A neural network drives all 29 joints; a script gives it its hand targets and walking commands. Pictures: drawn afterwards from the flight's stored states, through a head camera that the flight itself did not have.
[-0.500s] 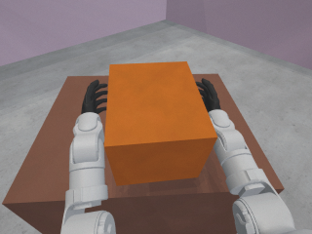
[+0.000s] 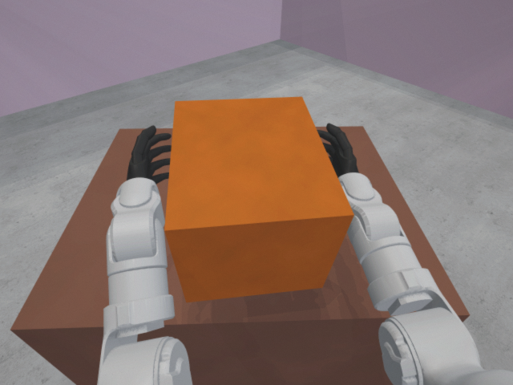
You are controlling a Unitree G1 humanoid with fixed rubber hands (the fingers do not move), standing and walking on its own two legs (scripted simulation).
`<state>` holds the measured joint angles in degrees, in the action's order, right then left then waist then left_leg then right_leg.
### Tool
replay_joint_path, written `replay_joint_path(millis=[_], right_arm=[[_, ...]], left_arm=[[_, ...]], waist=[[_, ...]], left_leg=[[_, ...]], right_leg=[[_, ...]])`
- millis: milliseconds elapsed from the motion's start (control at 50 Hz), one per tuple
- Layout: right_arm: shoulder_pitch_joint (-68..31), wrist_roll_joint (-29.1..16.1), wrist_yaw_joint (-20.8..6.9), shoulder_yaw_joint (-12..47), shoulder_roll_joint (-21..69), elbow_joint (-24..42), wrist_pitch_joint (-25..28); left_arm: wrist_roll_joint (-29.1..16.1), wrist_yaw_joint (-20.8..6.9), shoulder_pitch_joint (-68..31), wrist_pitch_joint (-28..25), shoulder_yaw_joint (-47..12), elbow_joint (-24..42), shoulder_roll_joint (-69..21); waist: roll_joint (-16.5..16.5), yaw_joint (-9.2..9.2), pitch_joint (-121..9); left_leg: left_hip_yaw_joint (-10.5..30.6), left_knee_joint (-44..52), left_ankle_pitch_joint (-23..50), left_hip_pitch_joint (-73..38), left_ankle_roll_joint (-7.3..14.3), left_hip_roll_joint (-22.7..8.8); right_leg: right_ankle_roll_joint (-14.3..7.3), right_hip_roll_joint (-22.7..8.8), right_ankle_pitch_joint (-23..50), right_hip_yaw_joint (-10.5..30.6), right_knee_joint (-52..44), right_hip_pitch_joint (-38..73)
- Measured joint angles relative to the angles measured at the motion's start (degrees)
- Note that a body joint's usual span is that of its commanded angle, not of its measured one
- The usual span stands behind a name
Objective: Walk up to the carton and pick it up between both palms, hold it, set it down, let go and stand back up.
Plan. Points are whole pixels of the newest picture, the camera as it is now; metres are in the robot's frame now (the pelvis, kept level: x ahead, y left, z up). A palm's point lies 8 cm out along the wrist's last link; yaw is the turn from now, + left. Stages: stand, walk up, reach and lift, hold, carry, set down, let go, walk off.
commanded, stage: hold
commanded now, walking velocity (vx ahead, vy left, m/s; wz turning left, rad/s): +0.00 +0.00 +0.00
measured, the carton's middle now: (247, 193) +0.36 +0.00 +0.14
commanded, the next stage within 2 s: none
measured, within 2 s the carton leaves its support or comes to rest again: neither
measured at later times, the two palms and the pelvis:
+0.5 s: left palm (141, 183) +0.36 +0.16 +0.18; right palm (341, 176) +0.36 -0.14 +0.17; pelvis +0.01 +0.00 +0.00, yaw +0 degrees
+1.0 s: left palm (142, 181) +0.36 +0.16 +0.19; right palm (343, 174) +0.36 -0.15 +0.17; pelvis +0.00 +0.00 +0.00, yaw +0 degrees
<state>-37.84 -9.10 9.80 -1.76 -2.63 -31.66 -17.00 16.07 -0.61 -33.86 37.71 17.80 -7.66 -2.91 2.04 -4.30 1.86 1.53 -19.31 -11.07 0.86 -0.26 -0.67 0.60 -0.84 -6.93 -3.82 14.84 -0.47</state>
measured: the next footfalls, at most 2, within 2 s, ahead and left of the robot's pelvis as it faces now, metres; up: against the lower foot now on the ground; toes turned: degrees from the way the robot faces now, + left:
none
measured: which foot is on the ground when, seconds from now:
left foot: down 0.00-1.00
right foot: down 0.00-1.00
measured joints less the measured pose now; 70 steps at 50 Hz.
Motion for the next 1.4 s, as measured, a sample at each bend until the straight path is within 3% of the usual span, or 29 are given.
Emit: replay_joint_path(millis=[360,1060,1400], right_arm=[[3.42,-2.48,1.67,3.21,-1.09,6.06,-0.66],[0.72,-0.63,0.43,0.46,-0.22,1.93,-0.63],[2.11,-1.43,1.05,1.64,-0.17,3.84,-0.91]], left_arm=[[-1.05,0.24,4.21,0.19,-2.24,5.6,0.22],[-0.5,0.14,0.63,0.21,-0.59,1.29,0.1],[-0.91,-0.07,2.65,0.56,-1.03,3.68,0.17]], waist=[[0.1,-0.66,0.73],[-0.09,-0.06,0.01],[-0.03,-0.37,0.2]], left_leg=[[0.25,-1.41,-1.3,-0.1,-0.13,-0.34],[0.02,-0.64,-0.25,0.45,-0.1,-0.15],[0.36,-0.88,-0.54,0.13,-0.15,-0.11]], right_leg=[[0.09,0.37,-0.33,-0.22,-0.49,1.03],[-0.04,0.18,0.17,0.04,-0.15,-0.1],[0.01,0.15,-0.07,-0.28,-0.25,0.52]])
